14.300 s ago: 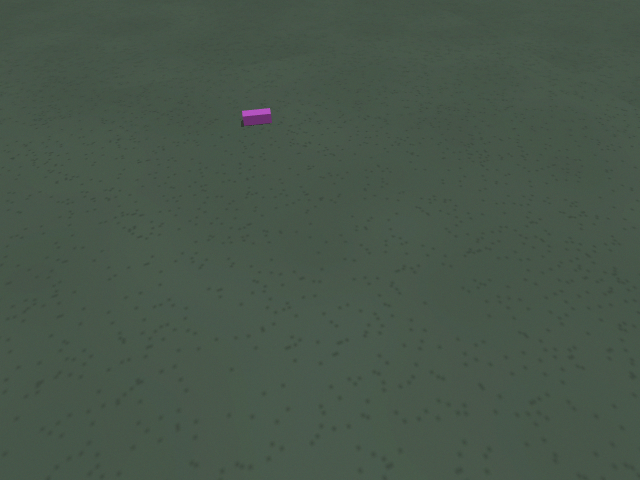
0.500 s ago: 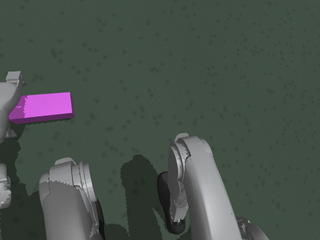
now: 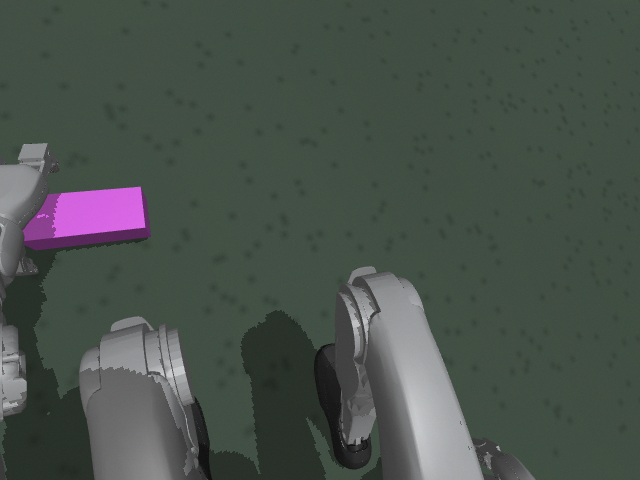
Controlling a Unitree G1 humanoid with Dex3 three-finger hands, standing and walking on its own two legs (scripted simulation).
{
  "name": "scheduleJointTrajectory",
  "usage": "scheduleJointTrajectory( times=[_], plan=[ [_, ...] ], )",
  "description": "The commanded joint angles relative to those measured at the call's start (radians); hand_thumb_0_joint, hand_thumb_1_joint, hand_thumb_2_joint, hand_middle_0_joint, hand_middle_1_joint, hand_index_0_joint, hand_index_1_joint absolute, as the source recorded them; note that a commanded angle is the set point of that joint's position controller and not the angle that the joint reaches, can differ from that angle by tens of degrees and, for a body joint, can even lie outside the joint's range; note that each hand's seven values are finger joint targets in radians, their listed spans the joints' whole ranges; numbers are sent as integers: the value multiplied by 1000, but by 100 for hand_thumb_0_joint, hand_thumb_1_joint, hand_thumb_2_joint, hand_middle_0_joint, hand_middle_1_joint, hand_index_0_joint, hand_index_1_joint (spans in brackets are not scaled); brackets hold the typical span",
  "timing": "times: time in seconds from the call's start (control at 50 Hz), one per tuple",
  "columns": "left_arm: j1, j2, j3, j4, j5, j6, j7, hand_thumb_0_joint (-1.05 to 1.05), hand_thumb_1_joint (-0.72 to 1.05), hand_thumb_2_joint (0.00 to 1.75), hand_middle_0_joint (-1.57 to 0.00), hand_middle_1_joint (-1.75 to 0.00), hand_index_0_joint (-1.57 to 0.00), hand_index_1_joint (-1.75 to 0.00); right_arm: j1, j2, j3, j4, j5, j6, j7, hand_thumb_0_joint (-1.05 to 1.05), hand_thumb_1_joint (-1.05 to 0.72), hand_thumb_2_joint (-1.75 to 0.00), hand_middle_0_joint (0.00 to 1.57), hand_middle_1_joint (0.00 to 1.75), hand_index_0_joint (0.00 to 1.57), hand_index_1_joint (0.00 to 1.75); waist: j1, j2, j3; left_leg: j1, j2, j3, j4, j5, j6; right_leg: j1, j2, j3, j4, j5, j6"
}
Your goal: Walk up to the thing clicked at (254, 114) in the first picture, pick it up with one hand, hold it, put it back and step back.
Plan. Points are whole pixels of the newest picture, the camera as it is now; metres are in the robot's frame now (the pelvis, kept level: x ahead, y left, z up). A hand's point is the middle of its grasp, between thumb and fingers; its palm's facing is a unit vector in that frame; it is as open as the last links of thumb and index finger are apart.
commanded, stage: rise first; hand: left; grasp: from above
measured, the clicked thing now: (88, 218) +0.50 +0.25 -0.30
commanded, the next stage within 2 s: approach in 0.18 s
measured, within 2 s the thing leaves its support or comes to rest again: neither
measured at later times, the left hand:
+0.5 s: hand (31, 219) +0.46 +0.28 -0.16, palm faces -0.47 +0.00 -0.88, open 14.1 cm
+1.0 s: hand (44, 217) +0.47 +0.28 -0.19, palm faces -0.51 -0.03 -0.86, open 14.0 cm
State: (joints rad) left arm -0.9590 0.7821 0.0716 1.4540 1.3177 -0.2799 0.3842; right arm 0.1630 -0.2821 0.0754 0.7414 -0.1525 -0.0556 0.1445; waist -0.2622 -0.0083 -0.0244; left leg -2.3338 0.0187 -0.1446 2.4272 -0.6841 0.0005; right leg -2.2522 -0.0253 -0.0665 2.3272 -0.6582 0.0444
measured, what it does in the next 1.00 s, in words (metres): stands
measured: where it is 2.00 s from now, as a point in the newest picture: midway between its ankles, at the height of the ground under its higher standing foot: (273, 452)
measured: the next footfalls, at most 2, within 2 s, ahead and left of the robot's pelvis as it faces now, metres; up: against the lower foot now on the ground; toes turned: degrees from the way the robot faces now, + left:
none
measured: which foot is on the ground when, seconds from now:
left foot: down 0.00-1.00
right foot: down 0.00-1.00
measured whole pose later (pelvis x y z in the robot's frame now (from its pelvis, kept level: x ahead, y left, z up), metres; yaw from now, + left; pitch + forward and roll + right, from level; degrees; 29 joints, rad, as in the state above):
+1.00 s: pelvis +0.00 +0.00 -0.01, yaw +0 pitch +33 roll -8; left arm -1.00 0.79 0.10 1.49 1.28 -0.23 0.36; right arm 0.20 -0.30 0.10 0.72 -0.17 -0.09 0.16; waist -0.30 0.00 0.03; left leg -2.35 0.02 -0.15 2.45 -0.68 -0.01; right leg -2.28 -0.02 -0.07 2.35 -0.65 0.04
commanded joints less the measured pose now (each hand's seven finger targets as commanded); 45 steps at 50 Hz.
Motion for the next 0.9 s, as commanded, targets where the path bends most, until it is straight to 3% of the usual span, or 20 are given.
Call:
scheduleJointTrajectory(
  times=[0.0,0.14,0.24,0.26,0.3,0.46,0.48,0.5,0.52,0.56,0.64,0.66,0.7,0.74,0.76,0.78,0.8,0.82,0.84,0.88],
  plan=[
    [-316,257,45,-143,-11,-9,41,0,-56,104,-8,-97,-7,-99,215,-259,-84,-2,-1,-1,-5,0,-90,-90,20,30,20,30,-16,310,-648,533,-31,91,-255,175,25,288,41,-98,-214,199,-74],
    [-288,276,69,-173,-12,-14,56,0,-57,105,-8,-98,-6,-100,209,-255,-90,-6,-5,-1,-8,0,-91,-90,20,30,20,30,6,303,-696,524,-35,108,-252,172,28,340,41,-81,-231,197,-71],
    [-320,245,40,-156,-18,1,45,0,-56,104,-9,-96,-7,-98,218,-256,-93,0,-2,-4,-6,0,-91,-90,20,30,20,30,-16,291,-658,513,-33,99,-255,150,29,300,40,-87,-236,179,-75],
    [-316,255,44,-166,-18,-2,42,0,-61,112,-10,-92,-4,-97,214,-258,-97,1,1,-3,-7,0,-91,-90,20,30,20,30,-3,312,-674,525,-32,95,-267,147,26,294,41,-90,-230,171,-77],
    [-281,238,39,-189,-20,1,35,0,-56,105,-8,-103,-7,-103,213,-254,-104,-7,3,-3,-5,0,-91,-90,20,30,20,30,10,323,-701,551,-32,97,-277,152,23,313,41,-90,-234,175,-79],
    [-416,61,-77,-146,-28,9,36,0,-53,103,-7,-106,-8,-105,238,-247,-97,17,7,-8,-8,0,-91,-90,20,30,20,30,-69,302,-650,557,-28,83,-273,174,21,267,44,-105,-236,207,-76],
    [-466,69,-77,-114,-23,11,44,0,-52,104,-8,-106,-8,-106,238,-252,-90,18,1,-11,-7,0,-90,-90,20,30,20,30,-93,272,-623,534,-25,75,-264,147,23,245,45,-108,-233,189,-77],
    [-477,79,-82,-124,-12,11,52,0,-53,105,-8,-106,-8,-106,238,-255,-86,19,1,-12,-9,0,-91,-90,20,30,20,30,-88,293,-632,537,-28,83,-263,157,23,258,48,-105,-239,198,-77],
    [-491,108,-66,-81,-3,15,64,0,-54,104,-8,-105,-8,-105,240,-259,-78,18,-2,-16,-9,0,-91,-90,20,30,20,30,-91,302,-618,517,-30,86,-255,155,23,259,45,-103,-233,197,-77],
    [-476,159,-36,-52,21,30,88,0,-54,106,-9,-106,-8,-106,233,-262,-70,9,-9,-22,-9,0,-91,-90,20,30,20,30,-63,330,-626,529,-31,88,-268,148,19,252,43,-105,-221,184,-80],
    [-472,195,5,-1,40,66,119,0,-52,108,-8,-109,-8,-109,224,-264,-57,-16,-22,-35,5,0,-91,-90,20,30,20,30,-74,342,-618,518,-31,94,-267,133,23,250,45,-107,-209,177,-79],
    [-432,219,25,-8,44,78,126,0,-54,108,-8,-107,-8,-107,227,-269,-53,-25,-21,-34,5,0,-90,-90,20,30,20,30,-48,364,-650,528,-36,100,-278,153,23,280,43,-103,-215,191,-80],
    [-378,219,30,22,35,101,119,0,-54,105,-7,-104,-7,-104,218,-271,-52,-36,-19,-41,10,0,-91,-90,20,30,20,30,-49,333,-636,504,-35,110,-263,152,29,289,42,-96,-214,191,-78],
    [-348,273,66,-25,13,110,112,0,-55,110,-8,-106,-7,-107,199,-269,-50,-55,-13,-36,10,0,-91,-90,20,30,20,30,-20,340,-709,496,-35,116,-252,181,34,356,47,-87,-210,222,-77],
    [-322,252,52,-16,7,118,98,0,-54,108,-8,-106,-7,-106,209,-264,-53,-51,-9,-35,13,0,-91,-90,20,30,20,30,-18,326,-695,475,-36,124,-249,184,37,369,47,-82,-214,227,-74],
    [-307,277,77,-17,-4,121,92,0,-53,109,-8,-107,-8,-107,202,-268,-57,-60,-8,-34,14,0,-91,-90,20,30,20,30,-25,283,-672,435,-34,121,-242,163,42,379,49,-81,-217,210,-70],
    [-294,228,40,5,-22,123,75,0,-54,108,-8,-105,-7,-106,210,-259,-52,-48,-6,-32,16,0,-90,-90,20,30,20,30,-30,257,-660,390,-35,123,-233,149,48,388,49,-74,-228,201,-65],
    [-336,288,85,-59,-38,110,70,0,-55,104,-7,-104,-7,-104,210,-272,-59,-58,-7,-33,12,0,-90,-90,20,30,20,30,-46,225,-661,370,-32,116,-225,128,52,396,49,-74,-236,181,-61],
    [-343,272,65,-88,-47,99,52,0,-57,105,-7,-103,-6,-103,201,-267,-59,-65,-4,-35,9,0,-91,-90,20,30,20,30,-36,234,-672,378,-32,116,-221,131,50,410,46,-67,-234,182,-63],
    [-332,278,78,-76,-47,75,25,0,-55,102,-7,-104,-7,-104,234,-284,-69,-41,-10,-36,5,0,-91,-90,20,30,20,30,-61,229,-645,392,-31,110,-198,152,45,389,44,-77,-226,199,-64]
  ],
)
